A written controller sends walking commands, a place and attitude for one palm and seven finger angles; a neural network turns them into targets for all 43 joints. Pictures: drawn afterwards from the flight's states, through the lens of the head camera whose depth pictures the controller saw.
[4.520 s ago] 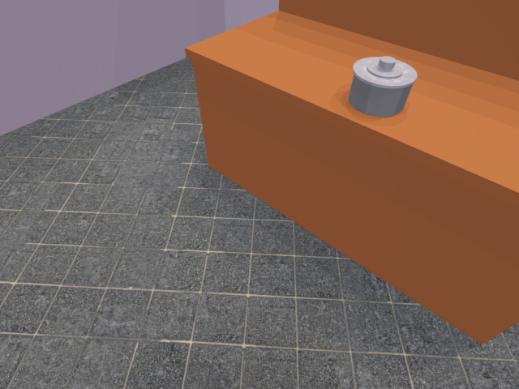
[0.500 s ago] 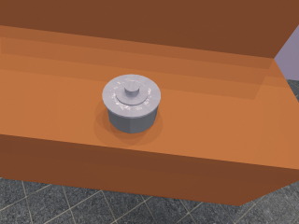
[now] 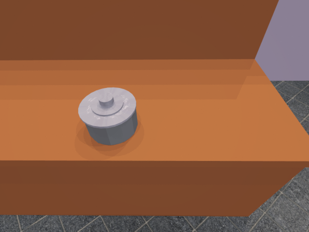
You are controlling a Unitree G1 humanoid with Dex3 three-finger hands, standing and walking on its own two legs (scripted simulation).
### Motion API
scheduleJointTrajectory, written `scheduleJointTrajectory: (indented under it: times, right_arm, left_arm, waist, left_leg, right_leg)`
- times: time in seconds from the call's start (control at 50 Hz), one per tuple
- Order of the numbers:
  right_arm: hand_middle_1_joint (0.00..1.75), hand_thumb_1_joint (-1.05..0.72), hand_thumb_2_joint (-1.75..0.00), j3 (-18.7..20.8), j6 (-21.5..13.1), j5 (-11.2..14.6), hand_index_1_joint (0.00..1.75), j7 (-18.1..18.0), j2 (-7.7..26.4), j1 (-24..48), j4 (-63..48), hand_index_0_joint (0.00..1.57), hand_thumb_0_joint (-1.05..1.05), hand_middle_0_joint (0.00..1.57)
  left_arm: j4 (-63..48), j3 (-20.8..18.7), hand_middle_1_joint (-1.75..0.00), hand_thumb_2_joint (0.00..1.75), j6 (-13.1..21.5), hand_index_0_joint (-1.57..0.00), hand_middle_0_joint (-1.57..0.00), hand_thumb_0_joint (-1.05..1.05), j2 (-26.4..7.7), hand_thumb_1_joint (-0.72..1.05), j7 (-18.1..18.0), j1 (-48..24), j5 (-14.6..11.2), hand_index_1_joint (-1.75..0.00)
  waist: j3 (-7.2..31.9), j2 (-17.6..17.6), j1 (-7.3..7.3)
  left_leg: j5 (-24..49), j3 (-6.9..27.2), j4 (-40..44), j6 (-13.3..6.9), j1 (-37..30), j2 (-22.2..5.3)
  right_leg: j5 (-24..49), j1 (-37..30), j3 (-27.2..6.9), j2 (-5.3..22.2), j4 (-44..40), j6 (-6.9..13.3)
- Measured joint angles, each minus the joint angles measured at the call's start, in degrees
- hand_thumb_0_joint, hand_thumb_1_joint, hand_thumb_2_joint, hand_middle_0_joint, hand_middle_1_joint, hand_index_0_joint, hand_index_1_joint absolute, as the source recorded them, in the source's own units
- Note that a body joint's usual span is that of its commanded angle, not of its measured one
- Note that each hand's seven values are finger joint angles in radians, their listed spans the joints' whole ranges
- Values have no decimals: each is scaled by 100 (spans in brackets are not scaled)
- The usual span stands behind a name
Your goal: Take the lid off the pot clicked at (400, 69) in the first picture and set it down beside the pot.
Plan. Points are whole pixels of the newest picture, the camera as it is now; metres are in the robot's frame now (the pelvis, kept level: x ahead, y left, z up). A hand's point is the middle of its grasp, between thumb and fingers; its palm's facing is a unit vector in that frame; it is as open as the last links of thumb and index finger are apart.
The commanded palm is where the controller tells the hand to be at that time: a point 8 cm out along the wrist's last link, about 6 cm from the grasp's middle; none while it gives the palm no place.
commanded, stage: come to a stop and stand still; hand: left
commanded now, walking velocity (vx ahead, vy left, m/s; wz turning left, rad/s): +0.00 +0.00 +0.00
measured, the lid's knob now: (106, 99) +0.50 +0.17 +0.07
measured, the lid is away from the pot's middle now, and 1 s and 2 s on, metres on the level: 0.00 0.00 0.00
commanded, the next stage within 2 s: look again from close up in 0.82 s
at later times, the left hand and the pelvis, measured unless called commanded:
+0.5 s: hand out of the picture +0.02 +0.14 -0.16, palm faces +0.04 -0.98 -0.18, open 7.4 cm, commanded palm none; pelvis +0.03 -0.02 +0.01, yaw +1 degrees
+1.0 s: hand out of the picture +0.04 +0.15 -0.16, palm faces +0.04 -0.98 -0.18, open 7.4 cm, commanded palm none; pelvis +0.05 -0.02 +0.02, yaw +1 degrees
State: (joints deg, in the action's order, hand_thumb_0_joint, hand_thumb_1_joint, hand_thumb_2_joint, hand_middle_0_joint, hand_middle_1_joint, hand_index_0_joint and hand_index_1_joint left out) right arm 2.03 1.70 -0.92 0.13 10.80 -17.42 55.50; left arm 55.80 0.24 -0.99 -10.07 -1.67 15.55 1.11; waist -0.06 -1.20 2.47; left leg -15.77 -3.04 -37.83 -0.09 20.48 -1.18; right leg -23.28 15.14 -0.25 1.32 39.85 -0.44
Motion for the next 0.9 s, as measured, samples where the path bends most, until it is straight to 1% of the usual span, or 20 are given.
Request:
scheduleJointTrajectory:
  times: [0.06,0.16,0.34,0.42,0.56,0.74,0.9]
  right_arm:
    - [30,-91,-90,-66,-13,-2,30,-13,-68,-194,116,19,1,20]
    - [30,-91,-90,-154,-58,6,30,-26,-212,-309,264,19,1,20]
    - [30,-91,-90,-228,-187,41,30,-83,-309,-260,509,19,1,20]
    - [30,-91,-90,-238,-215,47,30,-112,-316,-121,567,19,1,20]
    - [30,-92,-90,-221,-247,66,30,-155,-214,73,663,19,1,20]
    - [30,-93,-90,-219,-263,82,30,-183,-177,251,729,19,1,20]
    - [30,-93,-90,-240,-270,84,30,-181,-182,275,798,19,1,20]
  left_arm:
    - [-35,-2,-29,90,34,-20,-20,1,58,92,-27,-19,-25,-30]
    - [-31,3,-29,90,140,-20,-20,1,27,93,-10,16,-53,-30]
    - [256,21,-29,90,168,-20,-20,1,96,91,-9,196,-76,-30]
    - [372,39,-29,90,190,-20,-20,1,158,91,-10,266,-72,-30]
    - [519,60,-29,90,231,-20,-20,1,240,91,-16,350,-65,-30]
    - [603,69,-29,90,269,-20,-20,1,223,91,-23,353,-65,-30]
    - [598,60,-29,90,285,-20,-20,1,162,91,-31,293,-70,-30]
  waist:
    - [37,-43,-19]
    - [-64,5,-59]
    - [-149,50,-146]
    - [-164,83,-195]
    - [-154,135,-259]
    - [-137,204,-287]
    - [-156,217,-277]
  left_leg:
    - [65,60,150,36,-39,-57]
    - [235,90,461,114,-122,-89]
    - [260,126,717,182,-318,-140]
    - [249,139,793,201,-400,-150]
    - [222,164,894,220,-526,-151]
    - [202,178,1000,240,-657,-169]
    - [215,175,1089,224,-724,-148]
  right_leg:
    - [107,-74,57,-67,-210,38]
    - [233,-129,89,-112,-461,124]
    - [288,-356,125,-173,-779,176]
    - [293,-458,139,-186,-890,191]
    - [289,-620,166,-193,-1051,203]
    - [318,-798,181,-215,-1253,212]
    - [354,-887,183,-197,-1384,192]
